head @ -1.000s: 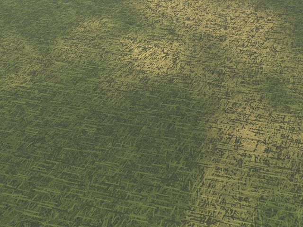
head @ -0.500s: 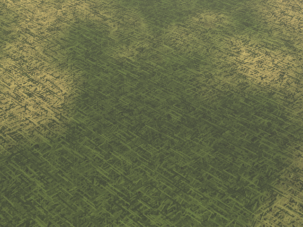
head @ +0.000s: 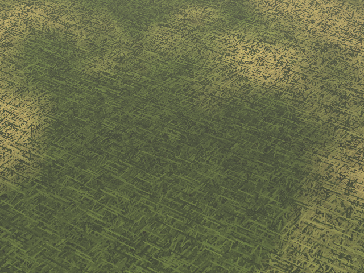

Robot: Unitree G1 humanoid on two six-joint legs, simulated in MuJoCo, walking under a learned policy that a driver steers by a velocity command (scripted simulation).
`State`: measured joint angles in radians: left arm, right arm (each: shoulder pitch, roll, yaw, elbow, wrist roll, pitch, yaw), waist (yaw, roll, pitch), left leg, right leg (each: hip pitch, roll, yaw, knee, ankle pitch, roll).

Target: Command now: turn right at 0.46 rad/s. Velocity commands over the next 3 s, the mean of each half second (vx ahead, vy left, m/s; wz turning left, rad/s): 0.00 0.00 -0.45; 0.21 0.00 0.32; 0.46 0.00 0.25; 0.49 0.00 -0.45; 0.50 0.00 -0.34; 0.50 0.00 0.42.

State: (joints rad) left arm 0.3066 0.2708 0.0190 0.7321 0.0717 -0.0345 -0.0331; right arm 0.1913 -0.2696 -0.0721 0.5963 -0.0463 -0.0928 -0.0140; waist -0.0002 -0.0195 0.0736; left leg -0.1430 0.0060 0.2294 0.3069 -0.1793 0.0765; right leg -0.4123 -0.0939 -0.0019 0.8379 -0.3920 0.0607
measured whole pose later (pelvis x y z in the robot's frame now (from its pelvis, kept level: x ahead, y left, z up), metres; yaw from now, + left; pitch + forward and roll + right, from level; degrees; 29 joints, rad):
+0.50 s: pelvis +0.00 -0.10 +0.00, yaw -14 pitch +2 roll +0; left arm 0.21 0.29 0.04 0.58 0.02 -0.09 -0.06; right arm 0.23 -0.33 -0.06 0.71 -0.05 -0.06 0.03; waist -0.02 0.02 0.04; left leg -0.51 0.07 -0.02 0.99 -0.29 -0.12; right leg -0.21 0.09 0.04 0.35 -0.17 -0.08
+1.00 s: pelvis +0.09 -0.02 -0.03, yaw -1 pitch +0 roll +0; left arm 0.33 0.31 0.04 0.72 0.10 -0.09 -0.01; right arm 0.25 -0.28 -0.02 0.70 -0.07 -0.15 0.07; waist 0.05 -0.01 0.02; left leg -0.31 -0.03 0.03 0.71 -0.44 0.05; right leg -0.24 -0.08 -0.03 0.87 -0.53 -0.03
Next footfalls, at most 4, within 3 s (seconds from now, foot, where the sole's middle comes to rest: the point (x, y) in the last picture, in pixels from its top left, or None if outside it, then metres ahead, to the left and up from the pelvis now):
0.18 right None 0.03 -0.18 -0.78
0.58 left None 0.06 0.05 -0.78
0.94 left None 0.12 0.08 -0.78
1.44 right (206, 264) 0.52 -0.07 -0.92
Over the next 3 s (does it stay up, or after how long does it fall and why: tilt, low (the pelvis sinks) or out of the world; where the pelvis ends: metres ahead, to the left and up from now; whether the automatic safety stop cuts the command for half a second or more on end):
stays up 1.13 -0.08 -0.17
